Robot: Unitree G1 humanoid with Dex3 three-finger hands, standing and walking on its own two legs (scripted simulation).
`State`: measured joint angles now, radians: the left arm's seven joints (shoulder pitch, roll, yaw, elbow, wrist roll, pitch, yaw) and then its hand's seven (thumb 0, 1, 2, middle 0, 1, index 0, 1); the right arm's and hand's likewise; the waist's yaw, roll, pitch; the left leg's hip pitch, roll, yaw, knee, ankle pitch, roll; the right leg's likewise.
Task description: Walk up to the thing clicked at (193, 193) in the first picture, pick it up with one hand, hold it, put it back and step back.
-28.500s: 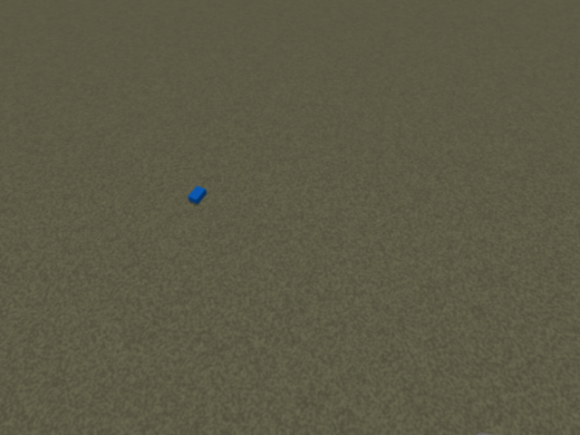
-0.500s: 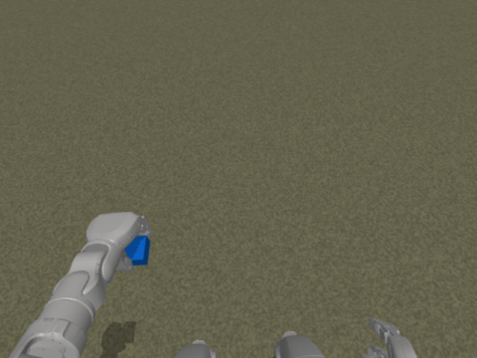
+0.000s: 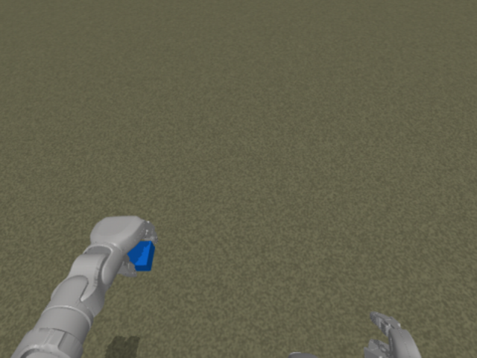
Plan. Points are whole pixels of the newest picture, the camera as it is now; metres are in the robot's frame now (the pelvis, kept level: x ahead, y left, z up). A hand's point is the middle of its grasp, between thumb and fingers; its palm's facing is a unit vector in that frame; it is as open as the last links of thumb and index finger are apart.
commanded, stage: hold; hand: left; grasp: from above
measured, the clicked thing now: (132, 256) +0.32 +0.23 -0.08
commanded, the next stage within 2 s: crouch in 1.38 s
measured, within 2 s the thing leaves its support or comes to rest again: neither
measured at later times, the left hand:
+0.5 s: hand (128, 266) +0.27 +0.21 -0.03, palm faces -0.45 -0.02 -0.89, open 7.8 cm
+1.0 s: hand (128, 265) +0.27 +0.20 -0.01, palm faces -0.45 -0.03 -0.89, open 7.8 cm
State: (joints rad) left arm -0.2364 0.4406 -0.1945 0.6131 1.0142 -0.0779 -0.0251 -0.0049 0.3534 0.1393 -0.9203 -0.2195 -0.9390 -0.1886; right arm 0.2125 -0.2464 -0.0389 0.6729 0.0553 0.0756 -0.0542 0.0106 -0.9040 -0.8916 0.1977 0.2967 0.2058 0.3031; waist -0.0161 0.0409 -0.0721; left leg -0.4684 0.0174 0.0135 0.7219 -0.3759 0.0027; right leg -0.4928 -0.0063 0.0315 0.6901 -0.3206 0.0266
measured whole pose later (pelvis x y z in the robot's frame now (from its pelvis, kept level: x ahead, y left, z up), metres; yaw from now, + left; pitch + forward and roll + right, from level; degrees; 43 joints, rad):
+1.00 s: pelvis -0.02 -0.01 +0.02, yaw +0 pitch +1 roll +0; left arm -0.19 0.44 -0.21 0.53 0.98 -0.07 -0.08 0.00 0.38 0.13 -0.87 -0.28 -0.90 -0.24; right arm 0.16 -0.25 -0.01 0.66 0.07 0.08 -0.08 0.01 -0.91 -0.90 0.20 0.30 0.20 0.30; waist 0.00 0.05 -0.01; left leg -0.30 0.02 0.02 0.55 -0.28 -0.01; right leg -0.34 0.00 0.03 0.56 -0.24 0.01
